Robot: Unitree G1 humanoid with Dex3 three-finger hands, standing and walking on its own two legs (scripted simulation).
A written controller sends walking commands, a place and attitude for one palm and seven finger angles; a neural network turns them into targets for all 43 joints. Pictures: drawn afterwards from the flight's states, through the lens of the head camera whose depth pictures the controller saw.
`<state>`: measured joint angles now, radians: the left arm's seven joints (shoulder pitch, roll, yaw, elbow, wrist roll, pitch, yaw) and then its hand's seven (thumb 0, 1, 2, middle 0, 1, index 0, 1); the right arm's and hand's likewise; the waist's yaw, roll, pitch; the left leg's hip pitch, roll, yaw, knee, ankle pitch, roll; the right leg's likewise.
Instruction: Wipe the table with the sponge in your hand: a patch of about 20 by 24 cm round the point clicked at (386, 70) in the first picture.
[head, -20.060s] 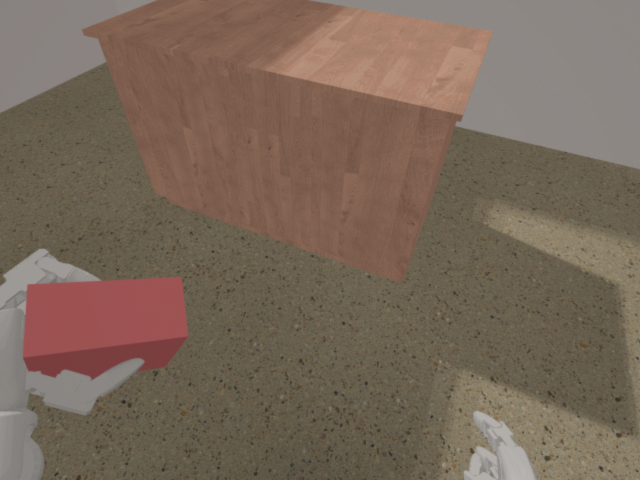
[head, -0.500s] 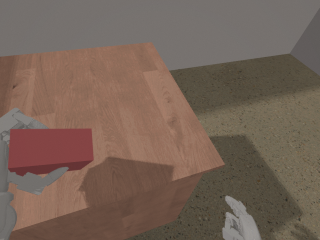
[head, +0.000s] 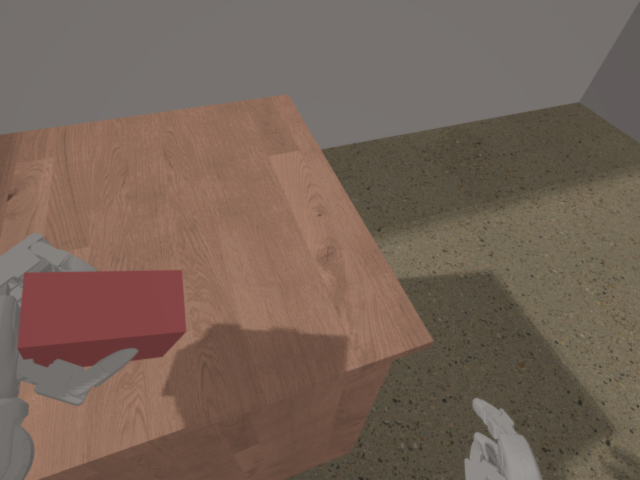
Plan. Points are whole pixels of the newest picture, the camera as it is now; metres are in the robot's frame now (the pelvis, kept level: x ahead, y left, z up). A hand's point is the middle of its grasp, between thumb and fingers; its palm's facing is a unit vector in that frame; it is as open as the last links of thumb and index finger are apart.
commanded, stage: come to a stop and stand still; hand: left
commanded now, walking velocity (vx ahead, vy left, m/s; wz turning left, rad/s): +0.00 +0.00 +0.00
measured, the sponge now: (128, 320) +0.23 +0.21 +0.14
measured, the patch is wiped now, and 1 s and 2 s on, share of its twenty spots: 0.00 0.00 0.00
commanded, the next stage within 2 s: look again from close up in 0.26 s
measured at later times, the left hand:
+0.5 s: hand (79, 322) +0.22 +0.25 +0.15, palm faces +0.39 -0.85 -0.36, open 9.9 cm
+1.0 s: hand (83, 313) +0.22 +0.25 +0.16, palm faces +0.38 -0.85 -0.37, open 9.9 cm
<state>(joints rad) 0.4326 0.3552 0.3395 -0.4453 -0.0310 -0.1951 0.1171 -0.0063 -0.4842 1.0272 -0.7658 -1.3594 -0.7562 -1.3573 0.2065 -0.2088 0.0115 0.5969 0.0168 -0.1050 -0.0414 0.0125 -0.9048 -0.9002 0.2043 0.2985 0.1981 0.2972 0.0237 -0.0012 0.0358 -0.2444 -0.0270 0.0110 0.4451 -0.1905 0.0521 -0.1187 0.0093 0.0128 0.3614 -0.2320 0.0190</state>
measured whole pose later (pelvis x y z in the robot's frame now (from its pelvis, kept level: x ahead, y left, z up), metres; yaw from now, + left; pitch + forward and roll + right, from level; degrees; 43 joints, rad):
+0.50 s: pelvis +0.00 +0.00 +0.00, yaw +0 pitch -1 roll -2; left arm 0.44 0.35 0.33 -0.44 -0.04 -0.16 0.12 -0.01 -0.48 1.03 -0.77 -1.36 -0.76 -1.36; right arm 0.20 -0.21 0.01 0.59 0.02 -0.08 -0.05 0.01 -0.91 -0.90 0.20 0.30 0.20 0.30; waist 0.02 0.00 0.04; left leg -0.23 -0.03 0.01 0.44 -0.19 0.05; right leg -0.11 0.01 0.01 0.35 -0.23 0.02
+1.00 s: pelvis +0.00 +0.00 +0.00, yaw +0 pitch +0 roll -1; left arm 0.42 0.36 0.35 -0.48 -0.05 -0.16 0.12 -0.01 -0.48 1.03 -0.76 -1.36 -0.76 -1.36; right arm 0.19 -0.17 0.02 0.57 0.02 -0.08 -0.04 0.01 -0.90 -0.90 0.21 0.30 0.20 0.30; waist 0.02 -0.02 0.06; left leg -0.23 -0.03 0.01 0.41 -0.17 0.05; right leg -0.13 0.00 0.01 0.37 -0.23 0.02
